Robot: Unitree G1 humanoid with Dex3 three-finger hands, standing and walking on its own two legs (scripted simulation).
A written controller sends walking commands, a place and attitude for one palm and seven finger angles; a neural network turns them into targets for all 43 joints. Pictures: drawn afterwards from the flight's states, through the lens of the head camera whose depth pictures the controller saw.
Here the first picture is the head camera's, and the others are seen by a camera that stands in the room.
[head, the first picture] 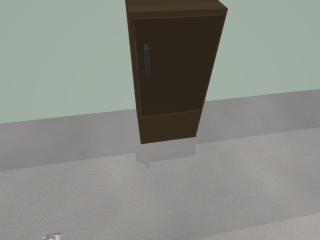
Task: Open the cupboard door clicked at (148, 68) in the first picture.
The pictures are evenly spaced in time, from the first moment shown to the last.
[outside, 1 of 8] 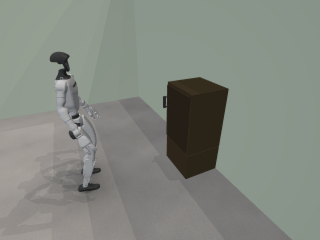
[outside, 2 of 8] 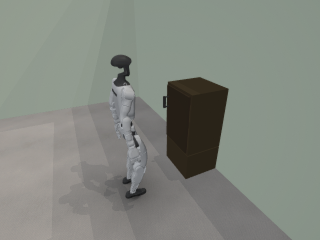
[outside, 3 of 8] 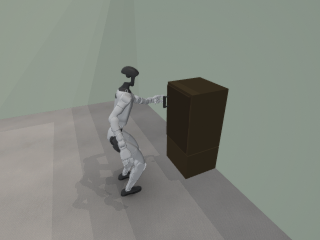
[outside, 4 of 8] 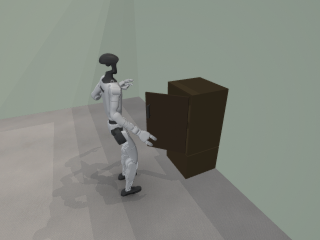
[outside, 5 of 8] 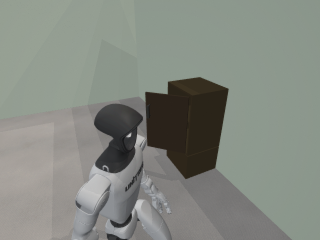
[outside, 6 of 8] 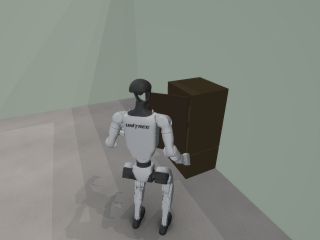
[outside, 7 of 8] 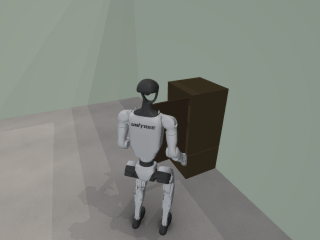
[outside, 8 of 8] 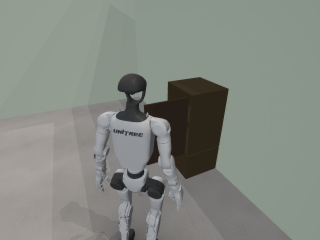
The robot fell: no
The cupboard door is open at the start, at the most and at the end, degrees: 0 92 90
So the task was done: yes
